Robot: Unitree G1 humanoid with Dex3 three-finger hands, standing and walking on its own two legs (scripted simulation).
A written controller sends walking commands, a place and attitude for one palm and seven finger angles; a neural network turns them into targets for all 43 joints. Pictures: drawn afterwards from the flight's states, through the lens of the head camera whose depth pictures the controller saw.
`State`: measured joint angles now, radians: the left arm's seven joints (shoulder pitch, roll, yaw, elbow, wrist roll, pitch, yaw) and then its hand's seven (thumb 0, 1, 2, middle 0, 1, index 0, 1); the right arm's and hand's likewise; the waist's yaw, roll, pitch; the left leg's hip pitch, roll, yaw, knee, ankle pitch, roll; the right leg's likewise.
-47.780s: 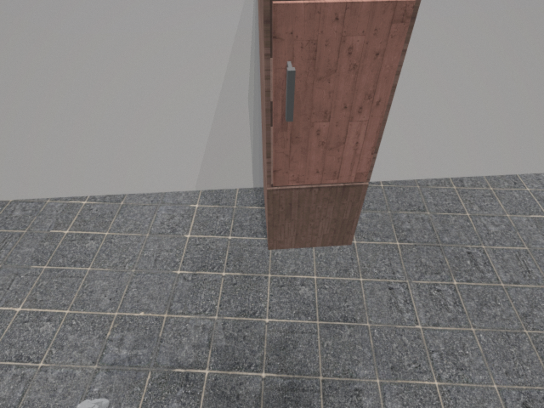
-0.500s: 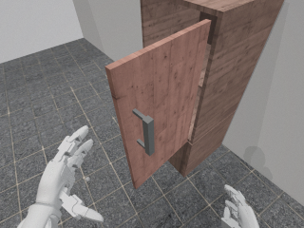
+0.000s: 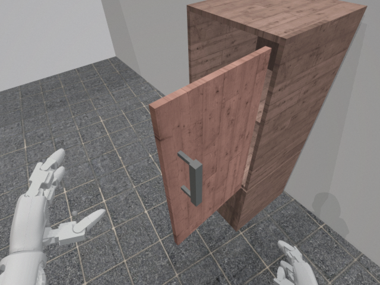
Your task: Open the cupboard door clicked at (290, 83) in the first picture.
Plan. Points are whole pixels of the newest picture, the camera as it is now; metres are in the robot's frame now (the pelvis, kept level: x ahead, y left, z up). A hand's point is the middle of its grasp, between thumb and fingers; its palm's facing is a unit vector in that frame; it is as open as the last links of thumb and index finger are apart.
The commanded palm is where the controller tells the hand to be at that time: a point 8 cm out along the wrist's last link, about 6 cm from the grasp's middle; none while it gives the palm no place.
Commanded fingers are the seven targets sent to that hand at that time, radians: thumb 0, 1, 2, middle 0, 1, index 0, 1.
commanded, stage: draw the hand back to the body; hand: left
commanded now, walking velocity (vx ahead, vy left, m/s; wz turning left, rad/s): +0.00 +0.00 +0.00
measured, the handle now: (189, 179) +0.35 +0.05 +0.04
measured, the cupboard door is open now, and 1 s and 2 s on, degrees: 95 95 95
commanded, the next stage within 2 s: step back with the hand held close in 0.64 s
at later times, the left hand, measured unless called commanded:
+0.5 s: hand (53, 201) +0.19 +0.25 +0.16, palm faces +0.45 -0.80 -0.39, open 7.6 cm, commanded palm +0.14 +0.29 +0.17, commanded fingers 0.00 0.90 0.90 -0.20 -0.30 -0.20 -0.30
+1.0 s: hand (53, 203) +0.19 +0.24 +0.16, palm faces +0.36 -0.79 -0.49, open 7.4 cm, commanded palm +0.13 +0.29 +0.18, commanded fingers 0.00 0.90 0.90 -0.20 -0.30 -0.20 -0.30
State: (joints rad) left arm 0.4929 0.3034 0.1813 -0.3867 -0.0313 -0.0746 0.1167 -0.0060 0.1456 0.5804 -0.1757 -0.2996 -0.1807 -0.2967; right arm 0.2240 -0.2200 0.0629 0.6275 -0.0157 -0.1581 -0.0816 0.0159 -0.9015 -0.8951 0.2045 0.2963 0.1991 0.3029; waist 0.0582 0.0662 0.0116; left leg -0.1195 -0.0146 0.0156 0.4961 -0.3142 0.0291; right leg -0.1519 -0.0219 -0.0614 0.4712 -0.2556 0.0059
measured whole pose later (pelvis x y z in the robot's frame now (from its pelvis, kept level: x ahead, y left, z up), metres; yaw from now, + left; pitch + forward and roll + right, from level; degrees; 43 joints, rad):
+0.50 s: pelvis +0.00 -0.01 +0.01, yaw -1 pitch -5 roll -1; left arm 0.45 0.32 0.32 -0.36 -0.05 -0.09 0.11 0.01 0.85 0.89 -0.20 -0.30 -0.21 -0.30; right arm 0.19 -0.23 0.02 0.66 -0.02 -0.13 -0.07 0.02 -0.90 -0.90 0.20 0.30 0.20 0.30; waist 0.07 0.07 0.03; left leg -0.04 0.00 0.02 0.40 -0.27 0.01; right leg -0.07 0.00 -0.06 0.38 -0.21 -0.01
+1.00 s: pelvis -0.02 -0.01 +0.01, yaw -1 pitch -1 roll -1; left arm 0.52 0.37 0.37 -0.43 -0.04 -0.17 0.11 0.01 0.89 0.90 -0.21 -0.30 -0.21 -0.30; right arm 0.17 -0.25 0.01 0.60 -0.01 -0.06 -0.08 0.01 -0.90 -0.89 0.20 0.30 0.20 0.30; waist 0.01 0.06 0.03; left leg -0.18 0.01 0.03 0.44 -0.25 0.02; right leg -0.21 0.00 -0.05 0.38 -0.17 0.00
